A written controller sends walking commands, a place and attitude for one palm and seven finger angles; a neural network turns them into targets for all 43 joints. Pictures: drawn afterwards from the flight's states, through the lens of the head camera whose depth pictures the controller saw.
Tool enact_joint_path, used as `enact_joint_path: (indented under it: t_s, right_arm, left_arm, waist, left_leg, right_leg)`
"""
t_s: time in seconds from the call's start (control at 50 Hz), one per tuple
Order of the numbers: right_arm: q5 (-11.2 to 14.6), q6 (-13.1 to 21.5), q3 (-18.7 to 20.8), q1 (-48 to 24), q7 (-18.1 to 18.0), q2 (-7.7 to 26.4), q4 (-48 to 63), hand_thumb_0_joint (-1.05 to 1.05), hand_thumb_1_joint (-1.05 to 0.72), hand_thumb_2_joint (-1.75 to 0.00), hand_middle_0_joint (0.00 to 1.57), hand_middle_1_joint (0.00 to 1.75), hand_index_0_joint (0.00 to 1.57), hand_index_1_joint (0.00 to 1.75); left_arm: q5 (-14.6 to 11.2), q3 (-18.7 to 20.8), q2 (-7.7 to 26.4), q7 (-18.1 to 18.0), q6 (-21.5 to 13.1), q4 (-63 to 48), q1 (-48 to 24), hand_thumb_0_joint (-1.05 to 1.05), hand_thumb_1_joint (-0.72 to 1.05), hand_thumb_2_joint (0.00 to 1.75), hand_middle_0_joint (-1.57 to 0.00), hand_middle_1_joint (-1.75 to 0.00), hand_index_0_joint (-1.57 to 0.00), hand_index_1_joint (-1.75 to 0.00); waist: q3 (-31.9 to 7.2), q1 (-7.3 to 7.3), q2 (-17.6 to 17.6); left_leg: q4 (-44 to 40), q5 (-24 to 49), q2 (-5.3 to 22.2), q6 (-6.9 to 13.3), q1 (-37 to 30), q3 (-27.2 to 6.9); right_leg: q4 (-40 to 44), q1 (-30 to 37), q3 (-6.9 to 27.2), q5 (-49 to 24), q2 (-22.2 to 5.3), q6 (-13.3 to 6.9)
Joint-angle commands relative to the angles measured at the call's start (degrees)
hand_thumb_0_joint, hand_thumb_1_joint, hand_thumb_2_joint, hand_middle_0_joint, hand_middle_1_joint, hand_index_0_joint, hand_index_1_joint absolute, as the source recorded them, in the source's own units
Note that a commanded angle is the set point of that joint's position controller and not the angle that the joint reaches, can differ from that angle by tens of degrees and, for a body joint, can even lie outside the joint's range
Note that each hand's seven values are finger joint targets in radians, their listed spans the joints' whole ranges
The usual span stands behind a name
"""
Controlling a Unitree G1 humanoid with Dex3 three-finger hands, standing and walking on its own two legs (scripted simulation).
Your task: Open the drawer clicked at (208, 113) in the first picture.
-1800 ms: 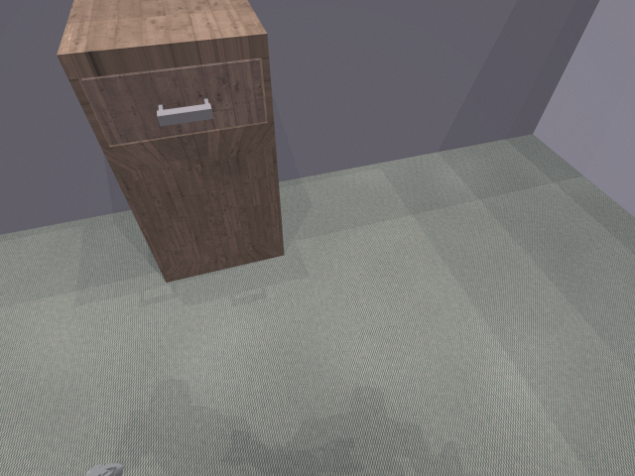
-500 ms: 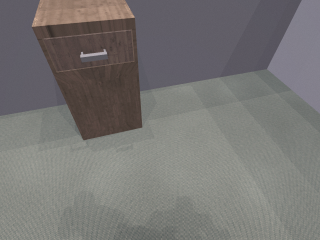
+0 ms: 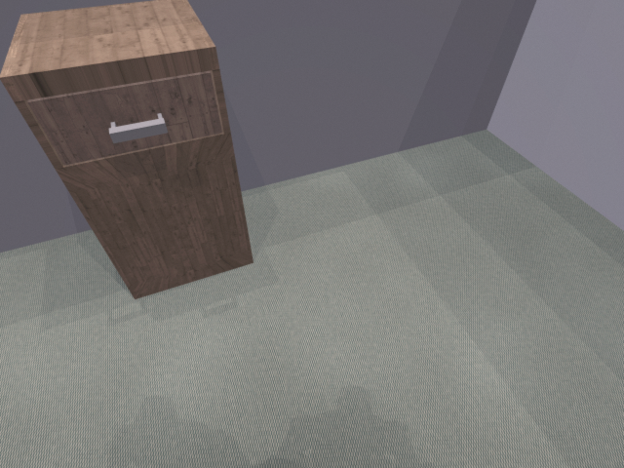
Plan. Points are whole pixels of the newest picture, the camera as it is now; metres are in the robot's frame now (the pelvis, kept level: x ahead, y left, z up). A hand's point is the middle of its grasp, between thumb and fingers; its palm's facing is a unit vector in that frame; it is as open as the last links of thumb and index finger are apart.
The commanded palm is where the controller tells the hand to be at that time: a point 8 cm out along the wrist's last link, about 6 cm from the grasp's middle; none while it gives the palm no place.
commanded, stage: walk to a spot facing it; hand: left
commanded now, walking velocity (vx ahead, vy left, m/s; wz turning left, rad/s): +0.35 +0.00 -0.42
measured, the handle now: (138, 125) +0.88 +0.52 -0.05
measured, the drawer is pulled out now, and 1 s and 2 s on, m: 0.00 0.00 0.00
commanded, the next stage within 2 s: turn to face it in 0.36 s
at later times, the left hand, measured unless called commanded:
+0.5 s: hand out of the picture +0.12 +0.20 -0.19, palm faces -0.05 -0.99 -0.16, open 7.4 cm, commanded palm none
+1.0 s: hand (236, 312) +0.41 +0.18 -0.14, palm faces +0.00 -0.97 -0.23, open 7.4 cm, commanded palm none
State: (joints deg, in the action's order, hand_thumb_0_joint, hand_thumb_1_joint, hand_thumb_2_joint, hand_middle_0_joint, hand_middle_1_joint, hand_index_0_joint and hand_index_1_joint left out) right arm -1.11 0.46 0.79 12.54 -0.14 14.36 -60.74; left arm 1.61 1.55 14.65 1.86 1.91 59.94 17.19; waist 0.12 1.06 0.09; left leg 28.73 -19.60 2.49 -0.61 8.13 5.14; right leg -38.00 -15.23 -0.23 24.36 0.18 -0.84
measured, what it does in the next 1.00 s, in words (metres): walks ahead: left foot, then right foot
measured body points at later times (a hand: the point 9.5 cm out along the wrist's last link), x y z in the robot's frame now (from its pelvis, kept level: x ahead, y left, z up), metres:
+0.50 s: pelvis +0.18 +0.03 -0.02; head +0.22 +0.04 +0.43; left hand +0.12 +0.25 -0.17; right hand +0.28 -0.22 -0.14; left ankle +0.27 +0.12 -0.74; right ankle +0.01 -0.09 -0.71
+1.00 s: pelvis +0.28 +0.01 +0.00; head +0.31 -0.01 +0.45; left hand +0.41 +0.23 -0.12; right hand +0.27 -0.23 -0.16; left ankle +0.25 +0.12 -0.66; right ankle +0.29 -0.09 -0.73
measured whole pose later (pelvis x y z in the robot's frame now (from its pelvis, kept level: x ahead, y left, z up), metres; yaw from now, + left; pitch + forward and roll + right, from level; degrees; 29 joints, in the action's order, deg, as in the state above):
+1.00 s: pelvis +0.28 +0.01 +0.00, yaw +2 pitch -1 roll +1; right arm -1.0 -3.6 3.8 17.5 0.2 11.1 -59.4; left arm 1.3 1.4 8.0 -1.6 -0.3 52.0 7.4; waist 2.9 -3.6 -1.6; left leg 62.2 -25.9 0.2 -1.6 25.5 2.3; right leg -31.3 -14.2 -9.4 16.5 -4.5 -1.4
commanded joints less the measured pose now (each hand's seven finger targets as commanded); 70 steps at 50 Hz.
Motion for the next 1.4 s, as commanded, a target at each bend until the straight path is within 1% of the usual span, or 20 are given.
enact_joint_path:
  t_s: [0.0,0.02,0.04,0.06,0.18,0.36,0.4,0.42,0.44,0.48,0.58,0.8,0.82,0.86,0.96,1.18,1.2,1.22,1.24,1.38]
  right_arm:
    - [-0.2,1.5,2.9,-0.8,-0.7,9.8,3.8,0.0,-0.9,-0.9,0.2,0.3,0.2,0.3]
    - [0.4,1.6,2.1,-2.3,-0.4,5.3,6.0,0.0,-0.9,-0.9,0.2,0.3,0.2,0.3]
    - [0.2,2.5,1.7,-8.1,0.0,4.7,9.4,0.0,-0.9,-0.9,0.2,0.3,0.2,0.3]
    - [0.1,2.9,2.0,-10.3,0.1,5.5,9.7,0.0,-0.9,-0.9,0.2,0.3,0.2,0.3]
    - [0.0,1.6,2.6,-5.2,1.0,0.7,6.8,0.0,-0.9,-0.9,0.2,0.3,0.2,0.3]
    - [0.5,2.7,2.6,-10.2,1.2,-0.9,9.9,0.0,-0.9,-0.9,0.2,0.3,0.2,0.3]
    - [0.2,3.3,3.2,1.0,-0.1,1.2,6.8,0.0,-0.9,-0.9,0.2,0.3,0.2,0.3]
    - [-0.2,3.6,3.9,9.6,-1.1,4.8,4.4,0.0,-0.9,-0.9,0.2,0.3,0.2,0.3]
    - [-1.0,3.8,5.3,15.6,-1.5,11.5,3.2,0.0,-0.9,-0.9,0.2,0.3,0.2,0.3]
    - [0.1,3.0,3.9,12.5,-1.7,9.2,3.4,0.0,-0.9,-0.9,0.2,0.3,0.2,0.3]
    - [-0.1,3.7,1.3,1.7,-1.6,0.1,3.6,0.0,-0.9,-0.9,0.2,0.3,0.2,0.3]
    - [-0.2,0.2,3.8,3.2,-0.7,5.1,5.0,0.0,-0.9,-0.9,0.2,0.3,0.2,0.3]
    - [0.2,0.1,3.7,3.6,-0.5,3.8,5.4,0.0,-0.9,-0.9,0.2,0.3,0.2,0.3]
    - [0.4,-0.6,3.6,4.5,-0.3,0.9,7.7,0.0,-0.9,-0.9,0.2,0.3,0.2,0.3]
    - [-0.2,-2.9,4.0,4.2,0.7,0.4,6.6,0.0,-0.9,-0.9,0.2,0.3,0.2,0.3]
    - [0.0,-2.2,3.7,-0.7,1.6,2.7,11.5,0.0,-0.9,-0.9,0.2,0.3,0.2,0.3]
    - [-0.2,-1.7,4.5,3.3,1.5,6.3,10.8,0.0,-0.9,-0.9,0.2,0.3,0.2,0.3]
    - [-0.6,-1.1,6.2,6.5,1.2,13.5,11.0,0.0,-0.9,-0.9,0.2,0.3,0.2,0.3]
    - [0.1,-1.5,6.3,9.5,1.0,16.0,9.9,0.0,-0.9,-0.9,0.2,0.3,0.2,0.3]
    - [-0.1,-0.5,4.1,-3.0,-0.5,9.4,12.4,0.0,-0.9,-0.9,0.2,0.3,0.2,0.3]
  left_arm:
    - [0.1,2.3,3.4,0.2,-3.1,-3.5,5.9,0.0,0.9,0.9,-0.2,-0.3,-0.2,-0.3]
    - [0.5,3.6,9.0,-0.6,-4.1,-1.5,12.8,0.0,0.9,0.9,-0.2,-0.3,-0.2,-0.3]
    - [-0.6,3.9,11.8,-1.7,-4.5,-0.2,19.0,0.0,0.9,0.9,-0.2,-0.3,-0.2,-0.3]
    - [-0.6,3.5,10.3,-2.3,-4.9,0.1,18.8,0.0,0.9,0.9,-0.2,-0.3,-0.2,-0.3]
    - [0.0,2.2,4.2,-2.8,-6.0,-0.9,10.5,0.0,0.9,0.9,-0.2,-0.3,-0.2,-0.3]
    - [0.0,3.1,3.8,-3.3,-5.6,0.4,11.8,0.0,0.9,0.9,-0.2,-0.3,-0.2,-0.3]
    - [-0.3,3.7,4.1,-3.3,-5.4,-0.4,9.2,0.0,0.9,0.9,-0.2,-0.3,-0.2,-0.3]
    - [-0.8,3.8,3.0,-3.1,-5.3,-1.0,9.4,0.0,0.9,0.9,-0.2,-0.3,-0.2,-0.3]
    - [-1.7,3.5,-0.7,-2.4,-5.1,-1.8,12.5,0.0,0.9,0.9,-0.2,-0.3,-0.2,-0.3]
    - [-1.1,1.9,-2.7,-3.0,-5.0,-2.9,9.4,0.0,0.9,0.9,-0.2,-0.3,-0.2,-0.3]
    - [-0.4,1.4,-4.6,-2.1,-2.6,-1.1,6.8,0.0,0.9,0.9,-0.2,-0.3,-0.2,-0.3]
    - [-0.9,2.3,-0.3,-3.3,-2.1,-7.8,-3.1,0.0,0.9,0.9,-0.2,-0.3,-0.2,-0.3]
    - [-0.8,2.7,1.9,-3.6,-2.6,-7.9,-2.2,0.0,0.9,0.9,-0.2,-0.3,-0.2,-0.3]
    - [-0.3,4.1,9.3,-4.0,-2.9,-8.4,1.3,0.0,0.9,0.9,-0.2,-0.3,-0.2,-0.3]
    - [-0.5,2.7,3.9,-4.4,-3.0,-10.5,-6.4,0.0,0.9,0.9,-0.2,-0.3,-0.2,-0.3]
    - [-0.1,4.5,8.6,-3.5,-1.3,-10.0,-3.1,0.0,0.9,0.9,-0.2,-0.3,-0.2,-0.3]
    - [-0.5,4.4,7.8,-3.3,-1.0,-10.7,-2.8,0.0,0.9,0.9,-0.2,-0.3,-0.2,-0.3]
    - [-1.1,3.8,4.1,-2.7,-0.9,-13.1,-2.8,0.0,0.9,0.9,-0.2,-0.3,-0.2,-0.3]
    - [-0.4,3.0,4.1,-3.1,-0.4,-14.8,-6.2,0.0,0.9,0.9,-0.2,-0.3,-0.2,-0.3]
    - [-0.7,3.3,4.0,-2.4,0.0,-10.0,-3.1,0.0,0.9,0.9,-0.2,-0.3,-0.2,-0.3]
  waist:
    - [3.3,3.29,-2.3]
    - [2.4,5.7,14.3]
    - [2.5,7.82,16.9]
    - [4.0,7.35,11.7]
    - [5.3,-0.13,5.0]
    - [5.0,1.12,8.1]
    - [-0.4,-4.02,6.4]
    - [-7.0,-7.18,2.4]
    - [-13.9,-7.62,-13.5]
    - [-9.5,-5.5,-11.8]
    - [1.1,1.05,-8.4]
    - [-0.9,0.83,-5.5]
    - [-2.0,1.18,-1.5]
    - [-5.0,2.09,15.3]
    - [0.6,-1.92,7.5]
    - [-2.5,-1.78,9.1]
    - [-5.7,-4.14,1.4]
    - [-7.3,-5.64,-17.6]
    - [-7.9,-7.0,-15.4]
    - [-3.5,-1.7,-8.4]
  left_leg:
    - [2.4,-3.3,10.3,5.2,10.9,-5.9]
    - [22.3,-8.3,2.5,0.7,26.5,3.0]
    - [32.5,-15.1,0.0,0.0,35.3,1.0]
    - [36.9,-10.8,2.2,0.3,36.7,-3.8]
    - [31.9,3.3,4.6,-2.1,29.9,-1.7]
    - [10.9,7.4,0.4,-0.3,17.6,2.1]
    - [1.6,11.2,-1.2,0.5,2.0,2.6]
    - [0.1,15.5,3.7,2.0,-13.0,-1.3]
    - [-0.7,26.3,22.1,8.9,-24.5,-22.2]
    - [-10.3,26.6,28.0,15.2,-12.5,-29.9]
    - [-12.5,31.3,12.2,9.9,10.8,-7.9]
    - [-3.8,26.9,8.9,7.8,9.1,-15.3]
    - [0.4,21.2,6.0,5.1,13.8,-13.5]
    - [23.0,-13.9,-3.6,-0.6,23.5,-2.9]
    - [39.8,-4.9,0.8,-2.3,24.5,-4.2]
    - [4.4,4.1,-0.2,-0.9,6.9,3.9]
    - [-2.5,13.4,2.5,0.5,-3.1,-0.2]
    - [-6.2,35.1,18.8,8.4,-12.0,-22.3]
    - [-7.7,39.7,24.3,13.5,-8.9,-25.3]
    - [-7.9,32.8,11.7,10.3,-0.8,-13.3]
  right_leg:
    - [9.9,7.7,-1.8,-4.2,-0.7,-1.2]
    - [19.9,19.1,19.4,-1.6,-12.9,-6.0]
    - [26.3,20.9,36.2,-7.7,-21.7,-11.6]
    - [26.3,18.8,36.6,-11.1,-21.5,-14.1]
    - [25.4,9.2,15.6,-22.5,-13.9,-10.8]
    - [19.7,9.3,11.5,-38.2,-10.7,-7.6]
    - [7.7,6.5,9.4,-44.7,-7.7,-5.6]
    - [-3.7,0.2,8.0,-37.9,-5.0,-3.9]
    - [-23.4,-12.7,0.4,-6.2,3.0,-0.9]
    - [-40.2,-18.0,2.4,8.8,0.1,-0.8]
    - [-21.0,-6.1,-1.9,-0.9,-5.2,1.6]
    - [9.5,4.5,-3.8,-11.9,-2.6,3.2]
    - [14.4,11.5,-0.1,-17.3,-6.4,2.2]
    - [19.8,15.2,16.0,-31.0,-28.7,-8.1]
    - [18.3,6.4,-0.6,-31.9,-20.4,-6.5]
    - [5.5,4.7,-10.7,-31.3,-20.0,-1.9]
    - [-4.2,-1.3,-11.9,-26.2,-18.3,0.7]
    - [-18.9,-17.3,-13.2,5.7,-9.6,5.7]
    - [-26.6,-18.5,-6.7,16.0,-7.7,5.4]
    - [-23.2,-14.2,-1.9,0.3,-6.6,5.6]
